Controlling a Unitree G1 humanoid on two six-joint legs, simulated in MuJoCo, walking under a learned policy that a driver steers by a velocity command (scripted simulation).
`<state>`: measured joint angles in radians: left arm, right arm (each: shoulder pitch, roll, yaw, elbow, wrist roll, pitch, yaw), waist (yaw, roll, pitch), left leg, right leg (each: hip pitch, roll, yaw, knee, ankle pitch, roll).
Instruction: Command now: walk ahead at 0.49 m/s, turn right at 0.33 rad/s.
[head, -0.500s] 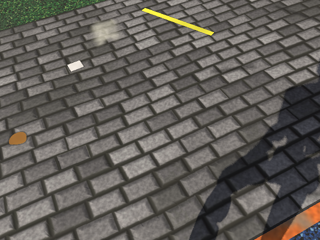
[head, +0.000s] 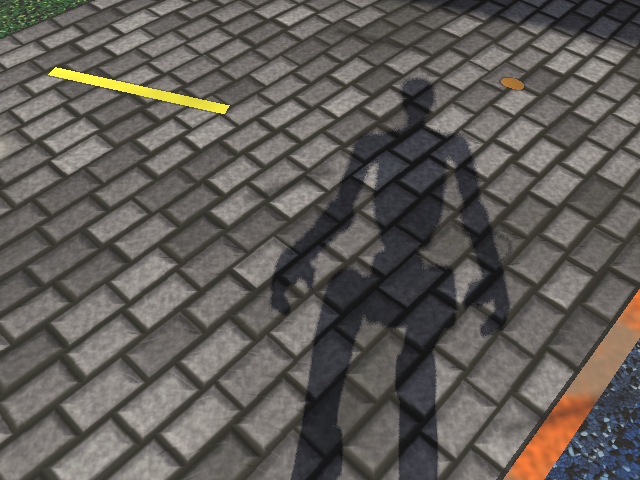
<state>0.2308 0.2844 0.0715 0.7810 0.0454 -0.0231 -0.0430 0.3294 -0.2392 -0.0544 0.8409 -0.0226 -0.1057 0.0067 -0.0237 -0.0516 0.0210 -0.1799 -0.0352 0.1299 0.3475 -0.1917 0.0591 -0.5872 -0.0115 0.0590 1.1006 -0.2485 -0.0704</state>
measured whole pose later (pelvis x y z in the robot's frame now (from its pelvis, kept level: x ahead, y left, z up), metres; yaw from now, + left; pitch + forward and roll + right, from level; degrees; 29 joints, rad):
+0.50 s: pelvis +0.26 -0.04 +0.00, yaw +6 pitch +1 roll +0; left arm 0.33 0.22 0.04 0.89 0.02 -0.10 0.00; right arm 0.29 -0.26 -0.07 0.88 -0.03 -0.02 0.03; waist 0.00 0.04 0.02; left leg -0.60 0.08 0.00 1.10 -0.22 0.06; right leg -0.12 0.02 -0.17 0.31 -0.21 -0.06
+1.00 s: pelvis +0.51 +0.06 +0.00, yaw +24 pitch +0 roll +0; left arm 0.17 0.24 0.04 0.80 0.05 -0.05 -0.01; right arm 0.31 -0.26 -0.07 0.87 0.00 -0.04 0.01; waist -0.01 -0.02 0.06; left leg -0.21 -0.14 0.01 0.38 -0.18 0.15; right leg -0.57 -0.12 0.03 1.11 -0.28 0.03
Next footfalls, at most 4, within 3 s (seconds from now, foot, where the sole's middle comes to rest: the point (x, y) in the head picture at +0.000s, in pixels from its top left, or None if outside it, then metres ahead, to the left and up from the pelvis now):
0.26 right None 0.29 -0.12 -0.78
0.78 left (265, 453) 0.54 0.11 -0.78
1.36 right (269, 308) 0.90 0.11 -0.78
1.88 left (185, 232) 1.15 0.35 -0.78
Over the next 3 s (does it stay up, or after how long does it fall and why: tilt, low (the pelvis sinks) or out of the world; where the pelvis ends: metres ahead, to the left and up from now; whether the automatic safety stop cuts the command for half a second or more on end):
stays up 1.18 0.26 0.00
